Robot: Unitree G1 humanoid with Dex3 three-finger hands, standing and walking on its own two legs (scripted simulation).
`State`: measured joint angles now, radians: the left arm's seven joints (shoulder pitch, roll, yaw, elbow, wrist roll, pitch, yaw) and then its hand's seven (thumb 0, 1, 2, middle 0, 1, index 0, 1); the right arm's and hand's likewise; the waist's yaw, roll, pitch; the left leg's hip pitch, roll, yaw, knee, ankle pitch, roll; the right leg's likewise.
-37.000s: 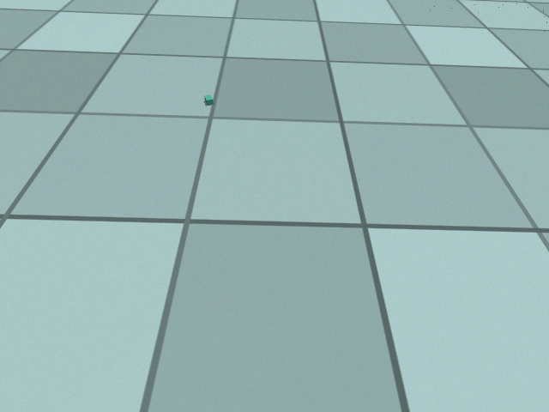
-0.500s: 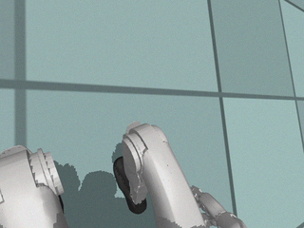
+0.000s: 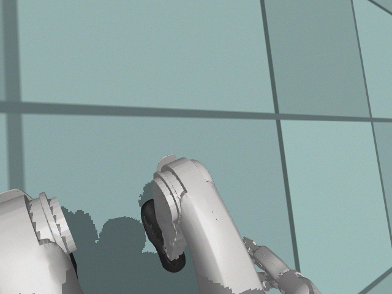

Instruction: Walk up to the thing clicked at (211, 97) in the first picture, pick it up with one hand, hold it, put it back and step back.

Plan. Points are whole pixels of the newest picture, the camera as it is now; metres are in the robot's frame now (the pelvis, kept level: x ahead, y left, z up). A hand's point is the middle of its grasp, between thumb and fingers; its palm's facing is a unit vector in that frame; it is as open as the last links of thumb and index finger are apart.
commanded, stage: open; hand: left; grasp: from above
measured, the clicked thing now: out of the picture +0.42 +0.40 -0.29
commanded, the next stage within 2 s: withdraw in 0.88 s
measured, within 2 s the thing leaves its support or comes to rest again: neither
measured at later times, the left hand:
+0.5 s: hand out of the picture +0.41 +0.39 -0.24, palm faces -0.40 -0.18 -0.90, open 10.5 cm
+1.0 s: hand out of the picture +0.42 +0.38 -0.24, palm faces -0.39 -0.18 -0.90, open 12.4 cm
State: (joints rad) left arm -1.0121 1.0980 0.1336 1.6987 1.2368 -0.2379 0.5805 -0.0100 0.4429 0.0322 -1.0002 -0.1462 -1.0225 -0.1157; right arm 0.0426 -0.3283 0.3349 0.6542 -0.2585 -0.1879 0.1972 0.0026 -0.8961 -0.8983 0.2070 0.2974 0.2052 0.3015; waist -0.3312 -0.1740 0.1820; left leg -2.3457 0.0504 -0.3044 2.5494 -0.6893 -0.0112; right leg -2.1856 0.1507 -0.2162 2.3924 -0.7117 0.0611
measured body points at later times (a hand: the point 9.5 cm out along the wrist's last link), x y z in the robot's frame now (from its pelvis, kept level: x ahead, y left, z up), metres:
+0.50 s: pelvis +0.00 +0.00 +0.00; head +0.26 +0.15 +0.33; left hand +0.43 +0.39 -0.19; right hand +0.09 -0.24 -0.06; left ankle +0.07 +0.13 -0.27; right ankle +0.11 -0.11 -0.27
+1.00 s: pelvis +0.00 +0.00 +0.00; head +0.26 +0.15 +0.33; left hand +0.44 +0.39 -0.19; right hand +0.09 -0.25 -0.06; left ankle +0.07 +0.13 -0.27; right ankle +0.11 -0.11 -0.27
